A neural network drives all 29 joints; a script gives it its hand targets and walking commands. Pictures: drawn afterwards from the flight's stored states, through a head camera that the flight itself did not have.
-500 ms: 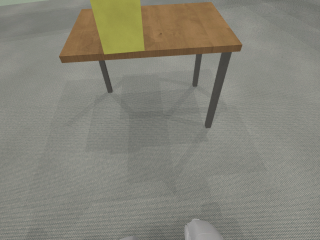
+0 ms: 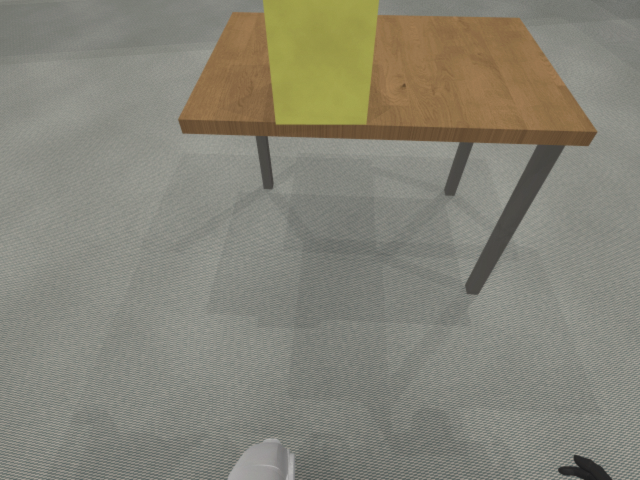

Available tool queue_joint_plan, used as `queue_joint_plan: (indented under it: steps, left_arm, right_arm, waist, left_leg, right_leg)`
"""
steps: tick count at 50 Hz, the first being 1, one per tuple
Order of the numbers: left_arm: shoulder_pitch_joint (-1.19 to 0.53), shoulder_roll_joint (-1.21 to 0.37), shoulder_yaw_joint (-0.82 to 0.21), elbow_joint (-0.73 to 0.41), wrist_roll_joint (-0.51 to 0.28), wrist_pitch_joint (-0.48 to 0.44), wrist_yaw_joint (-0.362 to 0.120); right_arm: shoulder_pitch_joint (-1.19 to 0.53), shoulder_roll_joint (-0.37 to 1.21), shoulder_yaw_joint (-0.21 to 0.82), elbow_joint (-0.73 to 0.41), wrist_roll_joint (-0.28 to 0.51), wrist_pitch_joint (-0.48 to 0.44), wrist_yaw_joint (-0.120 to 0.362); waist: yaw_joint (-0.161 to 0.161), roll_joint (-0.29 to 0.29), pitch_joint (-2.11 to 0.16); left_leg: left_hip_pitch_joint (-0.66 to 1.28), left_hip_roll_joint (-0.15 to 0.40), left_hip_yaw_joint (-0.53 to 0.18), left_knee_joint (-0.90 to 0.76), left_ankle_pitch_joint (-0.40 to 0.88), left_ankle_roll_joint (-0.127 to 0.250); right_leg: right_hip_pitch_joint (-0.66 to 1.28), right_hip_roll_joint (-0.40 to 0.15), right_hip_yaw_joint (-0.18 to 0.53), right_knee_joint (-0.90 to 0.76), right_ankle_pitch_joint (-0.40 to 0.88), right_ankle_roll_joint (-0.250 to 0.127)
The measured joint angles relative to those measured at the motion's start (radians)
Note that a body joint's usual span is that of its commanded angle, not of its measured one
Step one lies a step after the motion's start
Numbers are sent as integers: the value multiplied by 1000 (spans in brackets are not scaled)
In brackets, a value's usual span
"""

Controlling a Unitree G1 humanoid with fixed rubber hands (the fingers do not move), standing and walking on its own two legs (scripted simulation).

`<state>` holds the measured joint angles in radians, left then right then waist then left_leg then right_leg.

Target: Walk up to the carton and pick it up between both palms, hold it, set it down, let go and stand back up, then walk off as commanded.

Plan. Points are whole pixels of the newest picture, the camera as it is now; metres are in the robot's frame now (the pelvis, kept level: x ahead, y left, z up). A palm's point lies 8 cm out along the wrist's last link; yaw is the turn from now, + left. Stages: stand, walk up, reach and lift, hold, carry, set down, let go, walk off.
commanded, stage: walk up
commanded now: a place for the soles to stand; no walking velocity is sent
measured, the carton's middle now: (321, 44) +0.91 +0.07 +0.10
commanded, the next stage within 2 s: none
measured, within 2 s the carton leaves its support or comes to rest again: neither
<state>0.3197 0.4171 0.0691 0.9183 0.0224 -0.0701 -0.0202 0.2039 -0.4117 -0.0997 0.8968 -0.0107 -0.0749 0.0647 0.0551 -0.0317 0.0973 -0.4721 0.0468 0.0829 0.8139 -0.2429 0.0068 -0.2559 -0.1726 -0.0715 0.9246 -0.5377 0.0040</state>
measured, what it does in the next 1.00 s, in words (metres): steps on the spot: right foot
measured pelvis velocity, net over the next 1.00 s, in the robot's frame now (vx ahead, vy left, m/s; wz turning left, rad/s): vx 0.07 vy -0.03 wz -0.01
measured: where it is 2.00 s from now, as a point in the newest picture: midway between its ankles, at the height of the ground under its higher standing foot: (328, 419)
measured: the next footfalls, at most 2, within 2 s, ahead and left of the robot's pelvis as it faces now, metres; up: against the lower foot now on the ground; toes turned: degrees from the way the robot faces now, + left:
right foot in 0.38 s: +0.20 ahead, -0.15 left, +0.00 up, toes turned -5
left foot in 1.74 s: +0.44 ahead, +0.15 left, +0.00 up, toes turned +11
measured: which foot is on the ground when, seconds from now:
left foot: down 0.00-1.00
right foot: down 0.00-0.00, up 0.02-0.36, down 0.38-1.00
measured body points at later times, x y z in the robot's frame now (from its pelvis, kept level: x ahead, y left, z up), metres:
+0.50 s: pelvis +0.06 -0.02 -0.02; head +0.14 -0.05 +0.42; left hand +0.24 +0.28 -0.12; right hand +0.09 -0.34 -0.16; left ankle +0.10 +0.12 -0.69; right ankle +0.16 -0.15 -0.69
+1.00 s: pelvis +0.07 -0.03 +0.00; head +0.10 -0.02 +0.45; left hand +0.22 +0.28 -0.12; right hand +0.10 -0.36 -0.12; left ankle +0.10 +0.12 -0.69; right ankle +0.16 -0.14 -0.69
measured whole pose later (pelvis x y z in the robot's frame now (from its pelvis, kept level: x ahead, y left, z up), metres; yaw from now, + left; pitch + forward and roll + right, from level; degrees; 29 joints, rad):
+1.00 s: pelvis +0.07 -0.03 +0.00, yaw -1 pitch -4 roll +0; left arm 0.01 0.38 0.08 1.05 0.01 0.03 -0.03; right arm 0.20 -0.39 -0.05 1.08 -0.03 -0.04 -0.03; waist -0.02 -0.04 0.12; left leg -0.37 0.05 -0.03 0.89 -0.45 -0.05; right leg -0.47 -0.03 -0.06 0.85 -0.29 -0.02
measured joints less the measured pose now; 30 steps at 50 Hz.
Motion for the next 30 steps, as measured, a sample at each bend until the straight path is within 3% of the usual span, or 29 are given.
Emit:
queue_joint_plan:
  steps: [3, 6, 10, 15, 18, 21, 22, 26, 30]
  left_arm:
    - [-11, -5, -4, 13, -4, 28, 3]
    - [-37, -2, -15, 27, -3, 35, 3]
    - [-80, 12, -7, 12, -1, 38, 1]
    - [-157, 25, 12, -11, -3, 61, 0]
    - [-200, 25, 19, -12, -12, 67, 3]
    - [-251, -2, 21, 3, -13, 65, 6]
    - [-264, -10, 17, 4, -11, 64, 6]
    - [-306, -43, -4, 14, -14, 74, 9]
    - [-336, -74, -16, 24, -13, 94, 10]
  right_arm:
    - [11, 8, -6, -20, -4, -18, -20]
    - [28, 24, -5, -15, 5, -15, -33]
    - [74, 32, 10, -7, 4, -28, -53]
    - [108, 23, 18, 17, -3, -24, -86]
    - [96, 16, 23, 27, 1, -9, -98]
    - [40, 2, 31, 39, 13, 17, -103]
    - [22, 1, 37, 39, 19, 25, -104]
    - [-37, 11, 54, 63, 29, 40, -100]
    - [-61, 21, 56, 92, 23, 33, -92]
  waist:
    - [-28, -47, 11]
    - [-54, -68, 24]
    - [-74, -88, 46]
    - [-93, -73, 88]
    - [-103, -42, 112]
    - [-111, 44, 160]
    - [-115, 67, 170]
    - [-93, 81, 158]
    - [-80, 50, 132]
  left_leg:
    - [8, -27, 33, 42, -78, 17]
    - [49, -27, 49, 22, -97, 23]
    - [98, -29, 72, -7, -113, 20]
    - [105, -13, 76, 38, -160, 7]
    - [82, 15, 70, 103, -201, -11]
    - [54, 83, 25, 185, -243, -35]
    - [36, 92, -2, 212, -231, -26]
    - [30, 43, -52, 238, -321, 9]
    - [57, 4, -44, 194, -267, -30]
  right_leg:
    - [-129, 49, 102, 268, 22, -31]
    - [-230, 85, 84, 368, 46, -36]
    - [-323, 70, 49, 303, 79, -25]
    - [-352, 47, 64, 151, 153, -32]
    - [-311, 50, 70, 50, 201, -49]
    - [-279, 104, 26, 21, 205, -7]
    - [-279, 117, 10, 25, 206, -7]
    - [-306, 121, 13, 56, 194, -22]
    - [-314, 90, 32, 85, 176, -19]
